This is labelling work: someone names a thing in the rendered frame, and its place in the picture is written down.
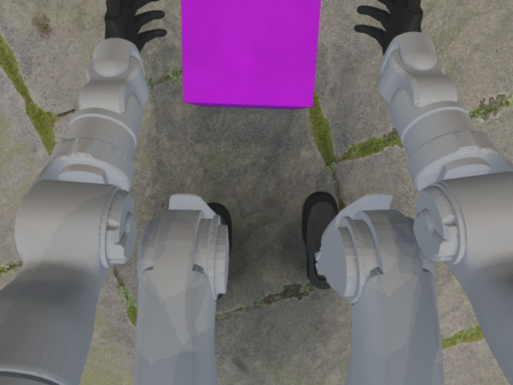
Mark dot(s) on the robot left forearm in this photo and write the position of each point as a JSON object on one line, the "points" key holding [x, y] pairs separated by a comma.
{"points": [[104, 129]]}

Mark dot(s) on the robot left shin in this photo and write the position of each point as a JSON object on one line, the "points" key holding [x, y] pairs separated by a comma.
{"points": [[147, 244]]}

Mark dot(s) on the robot left upper arm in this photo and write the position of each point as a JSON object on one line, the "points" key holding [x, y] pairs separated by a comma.
{"points": [[69, 235]]}

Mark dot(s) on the carton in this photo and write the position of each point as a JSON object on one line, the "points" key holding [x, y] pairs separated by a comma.
{"points": [[250, 53]]}

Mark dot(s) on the robot right upper arm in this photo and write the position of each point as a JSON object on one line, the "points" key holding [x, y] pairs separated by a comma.
{"points": [[467, 223]]}

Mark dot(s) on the robot left hand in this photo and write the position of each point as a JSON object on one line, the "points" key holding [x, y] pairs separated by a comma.
{"points": [[121, 21]]}

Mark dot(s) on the robot right forearm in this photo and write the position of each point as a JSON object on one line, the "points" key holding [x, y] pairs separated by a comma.
{"points": [[433, 125]]}

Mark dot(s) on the robot right foot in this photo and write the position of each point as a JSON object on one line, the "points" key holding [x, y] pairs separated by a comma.
{"points": [[318, 211]]}

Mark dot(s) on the robot right hand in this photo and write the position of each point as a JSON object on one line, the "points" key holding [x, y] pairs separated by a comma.
{"points": [[405, 16]]}

